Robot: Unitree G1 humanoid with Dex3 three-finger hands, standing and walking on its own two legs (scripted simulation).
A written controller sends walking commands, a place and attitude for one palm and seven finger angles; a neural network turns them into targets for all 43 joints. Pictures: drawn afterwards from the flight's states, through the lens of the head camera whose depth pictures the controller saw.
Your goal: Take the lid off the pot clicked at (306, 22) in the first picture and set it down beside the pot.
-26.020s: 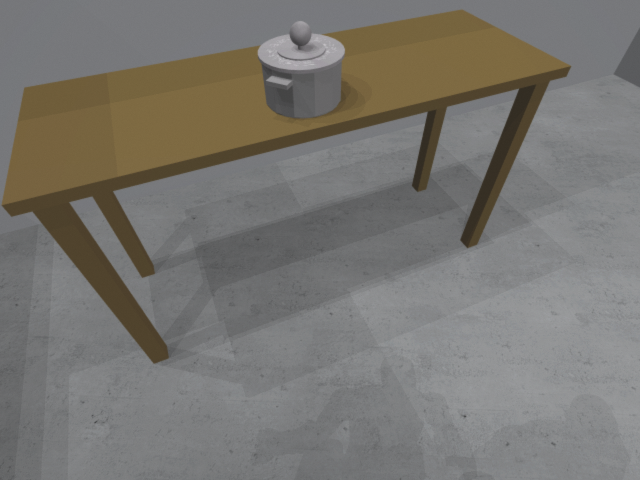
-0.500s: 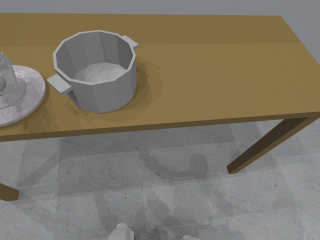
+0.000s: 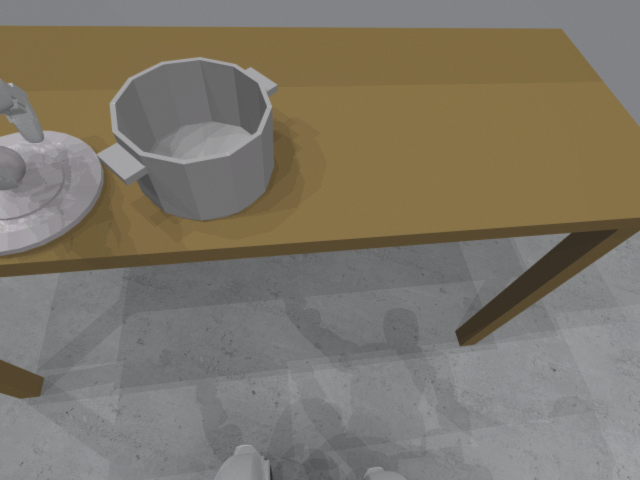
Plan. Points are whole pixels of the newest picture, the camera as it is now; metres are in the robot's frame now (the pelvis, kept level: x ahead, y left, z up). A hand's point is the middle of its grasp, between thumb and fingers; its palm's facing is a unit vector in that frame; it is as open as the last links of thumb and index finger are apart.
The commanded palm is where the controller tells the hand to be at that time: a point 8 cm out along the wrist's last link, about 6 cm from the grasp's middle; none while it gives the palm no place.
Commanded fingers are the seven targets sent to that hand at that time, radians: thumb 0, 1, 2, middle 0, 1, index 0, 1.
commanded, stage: open the fingers wide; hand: left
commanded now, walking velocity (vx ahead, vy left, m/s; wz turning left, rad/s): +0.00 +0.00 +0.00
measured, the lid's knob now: (0, 166) +0.48 +0.36 +0.08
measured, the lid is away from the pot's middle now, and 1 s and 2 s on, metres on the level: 0.23 0.23 0.23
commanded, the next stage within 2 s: raise the empty hand in 0.32 s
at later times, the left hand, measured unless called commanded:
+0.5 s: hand out of the picture +0.47 +0.36 +0.12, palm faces -0.41 -0.15 -0.90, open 11.1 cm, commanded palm +0.50 +0.36 +0.19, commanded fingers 0.00 -0.05 0.73 -0.38 -0.79 -0.38 -0.79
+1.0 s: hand out of the picture +0.48 +0.34 +0.17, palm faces -0.35 -0.11 -0.93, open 11.1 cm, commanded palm +0.50 +0.34 +0.24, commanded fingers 0.00 -0.05 0.73 -0.38 -0.79 -0.38 -0.79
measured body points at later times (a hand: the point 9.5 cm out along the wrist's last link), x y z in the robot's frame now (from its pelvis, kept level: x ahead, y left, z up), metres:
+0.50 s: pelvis +0.01 +0.00 +0.00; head +0.11 +0.02 +0.44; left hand +0.49 +0.36 +0.17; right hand +0.03 -0.28 -0.11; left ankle +0.05 +0.10 -0.71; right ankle -0.03 -0.17 -0.71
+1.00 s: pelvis +0.01 +0.00 +0.01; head +0.09 +0.02 +0.45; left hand +0.50 +0.34 +0.23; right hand +0.05 -0.27 -0.11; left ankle +0.05 +0.10 -0.71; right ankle -0.03 -0.17 -0.71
